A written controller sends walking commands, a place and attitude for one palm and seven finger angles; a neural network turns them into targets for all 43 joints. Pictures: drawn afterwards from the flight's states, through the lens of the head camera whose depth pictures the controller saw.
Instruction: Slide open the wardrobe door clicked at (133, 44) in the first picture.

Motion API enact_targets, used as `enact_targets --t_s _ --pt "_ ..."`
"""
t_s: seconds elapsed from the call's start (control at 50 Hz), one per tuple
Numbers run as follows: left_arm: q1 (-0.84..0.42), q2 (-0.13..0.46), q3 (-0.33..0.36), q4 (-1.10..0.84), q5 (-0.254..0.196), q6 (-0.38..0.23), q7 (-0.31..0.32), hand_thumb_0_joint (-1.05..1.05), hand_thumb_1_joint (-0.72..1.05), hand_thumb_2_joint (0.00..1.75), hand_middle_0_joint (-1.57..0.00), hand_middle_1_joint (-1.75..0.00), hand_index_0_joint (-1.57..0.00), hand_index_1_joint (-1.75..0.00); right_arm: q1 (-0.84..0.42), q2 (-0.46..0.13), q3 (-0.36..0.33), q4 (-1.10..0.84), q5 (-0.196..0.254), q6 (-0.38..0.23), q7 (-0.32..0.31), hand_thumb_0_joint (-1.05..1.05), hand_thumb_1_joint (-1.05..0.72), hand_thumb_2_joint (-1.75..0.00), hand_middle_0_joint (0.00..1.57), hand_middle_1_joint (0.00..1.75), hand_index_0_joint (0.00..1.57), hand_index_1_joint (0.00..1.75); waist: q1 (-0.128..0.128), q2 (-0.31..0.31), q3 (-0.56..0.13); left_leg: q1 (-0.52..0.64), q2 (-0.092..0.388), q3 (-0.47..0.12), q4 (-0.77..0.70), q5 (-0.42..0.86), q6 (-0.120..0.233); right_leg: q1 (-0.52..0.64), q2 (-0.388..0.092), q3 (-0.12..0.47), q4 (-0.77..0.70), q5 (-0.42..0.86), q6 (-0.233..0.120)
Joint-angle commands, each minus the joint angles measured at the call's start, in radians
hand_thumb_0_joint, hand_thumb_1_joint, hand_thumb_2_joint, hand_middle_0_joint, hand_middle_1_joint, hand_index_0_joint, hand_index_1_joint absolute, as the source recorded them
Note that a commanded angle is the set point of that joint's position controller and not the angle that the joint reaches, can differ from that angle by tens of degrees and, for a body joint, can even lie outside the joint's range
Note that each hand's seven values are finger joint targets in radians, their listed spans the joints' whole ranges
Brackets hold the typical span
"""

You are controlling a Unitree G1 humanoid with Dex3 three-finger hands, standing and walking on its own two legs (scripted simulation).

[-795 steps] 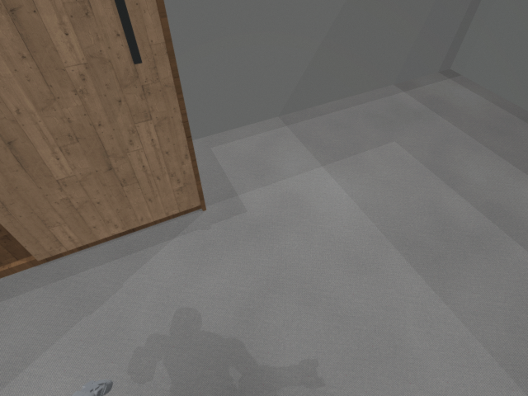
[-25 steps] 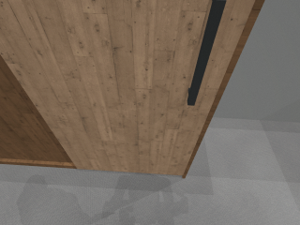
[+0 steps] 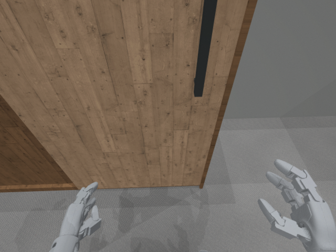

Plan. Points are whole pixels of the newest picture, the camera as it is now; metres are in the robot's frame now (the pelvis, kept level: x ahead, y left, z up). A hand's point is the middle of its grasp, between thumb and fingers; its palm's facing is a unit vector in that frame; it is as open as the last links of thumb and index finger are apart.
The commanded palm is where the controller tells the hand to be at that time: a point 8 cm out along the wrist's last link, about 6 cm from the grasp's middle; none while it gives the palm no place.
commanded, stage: raise the hand with hooked fingers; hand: right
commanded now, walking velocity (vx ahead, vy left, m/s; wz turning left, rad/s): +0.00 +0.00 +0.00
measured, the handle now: (203, 38) +0.55 -0.08 +0.24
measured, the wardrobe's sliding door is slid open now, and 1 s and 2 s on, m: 0.00 0.00 0.00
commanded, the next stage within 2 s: move the hooked fingers beside the handle in 1.52 s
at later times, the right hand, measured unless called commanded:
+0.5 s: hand (315, 160) +0.25 -0.25 +0.16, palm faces +0.04 +1.00 -0.08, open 12.5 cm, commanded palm +0.22 -0.30 +0.18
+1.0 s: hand out of the picture +0.30 -0.28 +0.26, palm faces +0.07 +0.99 -0.10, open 13.9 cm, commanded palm +0.26 -0.32 +0.27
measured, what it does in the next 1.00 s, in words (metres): stands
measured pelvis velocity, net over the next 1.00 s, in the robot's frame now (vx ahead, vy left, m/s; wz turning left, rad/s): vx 0.02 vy -0.01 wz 0.02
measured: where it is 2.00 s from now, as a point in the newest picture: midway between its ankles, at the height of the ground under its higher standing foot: outside the picture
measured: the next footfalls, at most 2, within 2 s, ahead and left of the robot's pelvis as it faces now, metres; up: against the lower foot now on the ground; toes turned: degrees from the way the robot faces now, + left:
none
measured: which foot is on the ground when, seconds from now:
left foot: down 0.00-1.00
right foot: down 0.00-1.00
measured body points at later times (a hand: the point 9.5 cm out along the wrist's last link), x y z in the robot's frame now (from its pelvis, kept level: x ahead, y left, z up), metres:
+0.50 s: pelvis +0.01 -0.02 +0.04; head +0.00 -0.01 +0.48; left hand +0.18 +0.23 -0.02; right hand +0.25 -0.31 +0.17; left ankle +0.02 +0.11 -0.69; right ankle +0.02 -0.12 -0.69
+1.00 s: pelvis +0.02 -0.01 +0.05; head -0.01 +0.01 +0.50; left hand +0.21 +0.20 -0.02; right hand +0.29 -0.34 +0.27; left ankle +0.02 +0.11 -0.69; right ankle +0.02 -0.12 -0.69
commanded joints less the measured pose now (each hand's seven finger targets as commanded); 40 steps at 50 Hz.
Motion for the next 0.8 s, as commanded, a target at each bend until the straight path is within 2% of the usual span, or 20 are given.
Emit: enact_targets --t_s 0.0,0.02,0.08,0.1,0.12,0.16,0.18,0.24,0.3,0.34,0.4,0.46,0.48,0.52,0.58,0.6,0.68,0.7,0.72,0.78 --pt "-0.041 0.123 0.039 -0.124 -0.022 -0.067 0.022 0.0 0.9 0.9 -0.2 -0.3 -0.2 -0.3 -0.164 -0.198 -0.105 -0.197 0.038 0.033 0.041 0.0 -0.2 -0.6 0.25 0.75 0.25 0.75 0.048 -0.095 -0.127 0.12 -0.036 -0.142 -0.231 0.082 -0.008 0.109 0.042 0.031 -0.215 0.148 -0.027" --pt "-0.049 0.119 0.035 -0.126 -0.021 -0.068 0.024 0.0 0.9 0.9 -0.2 -0.3 -0.2 -0.3 -0.147 -0.207 -0.132 -0.174 0.047 0.067 0.042 0.0 -0.18 -0.59 0.25 0.76 0.25 0.76 0.035 -0.055 -0.142 0.149 -0.035 -0.134 -0.24 0.096 -0.011 0.112 0.041 0.031 -0.231 0.161 -0.026" --pt "-0.073 0.113 0.024 -0.125 -0.02 -0.078 0.025 0.0 0.9 0.9 -0.2 -0.3 -0.2 -0.3 -0.139 -0.227 -0.189 -0.152 0.082 0.132 0.034 0.0 -0.11 -0.56 0.26 0.81 0.26 0.81 0.006 -0.009 -0.115 0.203 -0.04 -0.122 -0.266 0.119 -0.011 0.123 0.039 0.039 -0.275 0.192 -0.023" --pt "-0.072 0.112 0.019 -0.127 -0.02 -0.084 0.022 0.0 0.9 0.9 -0.2 -0.3 -0.2 -0.3 -0.152 -0.215 -0.187 -0.175 0.091 0.141 0.033 0.0 -0.08 -0.55 0.26 0.82 0.26 0.82 0.006 -0.017 -0.115 0.21 -0.04 -0.114 -0.27 0.144 -0.014 0.136 0.04 0.035 -0.289 0.206 -0.022" --pt "-0.066 0.114 0.021 -0.125 -0.019 -0.089 0.02 0.0 0.9 0.9 -0.2 -0.3 -0.2 -0.3 -0.155 -0.232 -0.207 -0.198 0.092 0.146 0.027 0.0 -0.06 -0.54 0.26 0.84 0.26 0.84 0.001 -0.029 -0.129 0.217 -0.042 -0.108 -0.272 0.158 -0.014 0.153 0.039 0.032 -0.298 0.217 -0.022" --pt "-0.06 0.117 0.014 -0.12 -0.018 -0.103 0.016 0.0 0.9 0.9 -0.2 -0.3 -0.2 -0.3 -0.189 -0.224 -0.194 -0.215 0.09 0.154 0.019 0.0 -0.01 -0.52 0.26 0.87 0.26 0.87 0.008 -0.035 -0.107 0.212 -0.046 -0.094 -0.28 0.154 -0.015 0.173 0.037 0.032 -0.323 0.212 -0.019" --pt "-0.062 0.12 0.012 -0.122 -0.015 -0.11 0.016 0.0 0.9 0.9 -0.2 -0.3 -0.2 -0.3 -0.205 -0.226 -0.196 -0.217 0.094 0.159 0.019 0.0 0.01 -0.51 0.27 0.88 0.27 0.88 0.002 -0.026 -0.096 0.232 -0.048 -0.097 -0.288 0.166 -0.011 0.179 0.038 0.035 -0.332 0.225 -0.02" --pt "-0.042 0.131 0.014 -0.108 -0.022 -0.123 0.018 0.0 0.9 0.9 -0.2 -0.3 -0.2 -0.3 -0.25 -0.243 -0.205 -0.211 0.086 0.178 0.028 0.0 0.08 -0.48 0.27 0.93 0.27 0.93 0.01 -0.019 -0.093 0.227 -0.049 -0.092 -0.309 0.161 -0.015 0.219 0.036 0.031 -0.359 0.214 -0.022" --pt "-0.049 0.137 0.009 -0.103 -0.025 -0.132 0.026 0.0 0.9 0.9 -0.2 -0.3 -0.2 -0.3 -0.319 -0.284 -0.23 -0.222 0.085 0.209 0.037 0.0 0.15 -0.45 0.27 0.98 0.27 0.98 0.004 -0.06 -0.091 0.26 -0.045 -0.097 -0.335 0.17 -0.011 0.259 0.038 0.028 -0.387 0.222 -0.023" --pt "-0.048 0.138 0.009 -0.095 -0.026 -0.135 0.033 0.0 0.9 0.9 -0.2 -0.3 -0.2 -0.3 -0.357 -0.299 -0.247 -0.219 0.086 0.23 0.042 0.0 0.2 -0.43 0.28 1.0 0.28 1.0 0.003 -0.051 -0.085 0.271 -0.048 -0.092 -0.35 0.185 -0.012 0.287 0.038 0.032 -0.405 0.232 -0.023" --pt "-0.059 0.137 0.001 -0.091 -0.028 -0.135 0.038 0.0 0.9 0.9 -0.2 -0.3 -0.2 -0.3 -0.422 -0.317 -0.257 -0.233 0.085 0.262 0.046 0.0 0.27 -0.4 0.28 1.05 0.28 1.05 -0.006 -0.092 -0.071 0.306 -0.051 -0.086 -0.366 0.237 -0.006 0.329 0.038 0.034 -0.435 0.275 -0.02" --pt "-0.059 0.135 -0.002 -0.085 -0.029 -0.133 0.042 0.0 0.9 0.9 -0.2 -0.3 -0.2 -0.3 -0.487 -0.332 -0.266 -0.236 0.083 0.296 0.049 0.0 0.34 -0.37 0.29 1.1 0.29 1.1 -0.008 -0.093 -0.073 0.325 -0.054 -0.08 -0.384 0.264 -0.006 0.372 0.038 0.04 -0.463 0.295 -0.018" --pt "-0.062 0.137 -0.006 -0.084 -0.028 -0.127 0.043 0.0 0.9 0.9 -0.2 -0.3 -0.2 -0.3 -0.493 -0.348 -0.278 -0.22 0.083 0.315 0.054 0.0 0.36 -0.36 0.29 1.11 0.29 1.11 -0.015 -0.088 -0.051 0.339 -0.058 -0.082 -0.395 0.279 -0.002 0.374 0.038 0.039 -0.468 0.311 -0.018" --pt "-0.069 0.135 -0.009 -0.084 -0.03 -0.117 0.043 0.0 0.9 0.9 -0.2 -0.3 -0.2 -0.3 -0.528 -0.353 -0.285 -0.206 0.086 0.346 0.065 0.0 0.41 -0.34 0.29 1.14 0.29 1.14 -0.015 -0.074 -0.058 0.357 -0.056 -0.08 -0.404 0.307 -0.004 0.39 0.039 0.039 -0.483 0.329 -0.017" --pt "-0.082 0.135 -0.017 -0.084 -0.035 -0.092 0.044 0.0 0.9 0.9 -0.2 -0.3 -0.2 -0.3 -0.577 -0.393 -0.317 -0.156 0.088 0.403 0.081 0.0 0.48 -0.31 0.3 1.18 0.3 1.18 -0.023 -0.087 -0.03 0.367 -0.056 -0.092 -0.435 0.301 0.0 0.398 0.043 0.033 -0.497 0.32 -0.019" --pt "-0.091 0.131 -0.022 -0.087 -0.039 -0.084 0.044 0.0 0.9 0.9 -0.2 -0.3 -0.2 -0.3 -0.621 -0.389 -0.307 -0.168 0.088 0.418 0.086 0.0 0.5 -0.3 0.3 1.2 0.3 1.2 -0.016 -0.096 -0.031 0.37 -0.054 -0.09 -0.439 0.308 0.0 0.408 0.045 0.032 -0.504 0.324 -0.019" --pt "-0.107 0.126 -0.03 -0.096 -0.042 -0.058 0.047 0.0 0.9 0.9 -0.2 -0.3 -0.2 -0.3 -0.708 -0.43 -0.326 -0.145 0.087 0.47 0.099 0.0 0.5 -0.3 0.3 1.2 0.3 1.2 -0.016 -0.075 -0.052 0.384 -0.055 -0.102 -0.467 0.295 -0.001 0.437 0.046 0.031 -0.512 0.31 -0.022" --pt "-0.117 0.125 -0.033 -0.097 -0.046 -0.054 0.047 0.0 0.9 0.9 -0.2 -0.3 -0.2 -0.3 -0.756 -0.435 -0.32 -0.163 0.083 0.476 0.104 0.0 0.5 -0.3 0.3 1.2 0.3 1.2 -0.01 -0.107 -0.058 0.387 -0.052 -0.101 -0.47 0.305 0.0 0.449 0.048 0.03 -0.517 0.318 -0.023" --pt "-0.118 0.124 -0.035 -0.102 -0.046 -0.049 0.049 0.0 0.9 0.9 -0.2 -0.3 -0.2 -0.3 -0.783 -0.453 -0.327 -0.167 0.078 0.486 0.106 0.0 0.5 -0.3 0.3 1.2 0.3 1.2 -0.012 -0.102 -0.078 0.394 -0.054 -0.099 -0.471 0.306 0.0 0.46 0.049 0.033 -0.523 0.322 -0.023" --pt "-0.13 0.122 -0.04 -0.103 -0.047 -0.038 0.048 0.0 0.9 0.9 -0.2 -0.3 -0.2 -0.3 -0.822 -0.488 -0.351 -0.146 0.077 0.511 0.11 0.0 0.5 -0.3 0.3 1.2 0.3 1.2 -0.018 -0.093 -0.078 0.41 -0.055 -0.101 -0.484 0.315 0.002 0.471 0.049 0.035 -0.528 0.334 -0.024"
